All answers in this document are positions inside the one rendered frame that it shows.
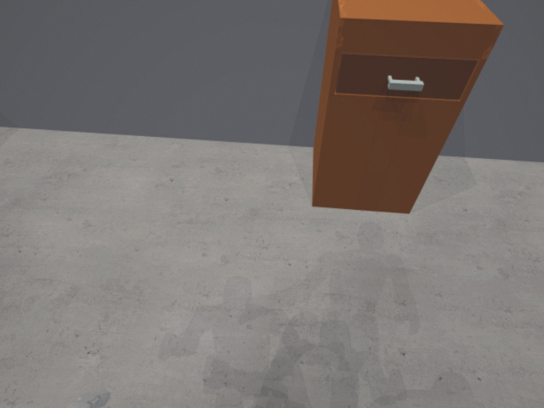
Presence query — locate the left robot hand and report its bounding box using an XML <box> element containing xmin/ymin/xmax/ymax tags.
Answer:
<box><xmin>67</xmin><ymin>391</ymin><xmax>111</xmax><ymax>408</ymax></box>

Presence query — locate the cabinet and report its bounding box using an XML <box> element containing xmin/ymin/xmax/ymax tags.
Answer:
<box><xmin>312</xmin><ymin>0</ymin><xmax>504</xmax><ymax>214</ymax></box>

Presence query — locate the handle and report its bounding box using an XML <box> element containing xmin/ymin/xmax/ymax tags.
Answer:
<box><xmin>388</xmin><ymin>76</ymin><xmax>424</xmax><ymax>91</ymax></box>

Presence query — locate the drawer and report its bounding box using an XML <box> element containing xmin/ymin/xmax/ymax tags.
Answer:
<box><xmin>336</xmin><ymin>52</ymin><xmax>478</xmax><ymax>99</ymax></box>

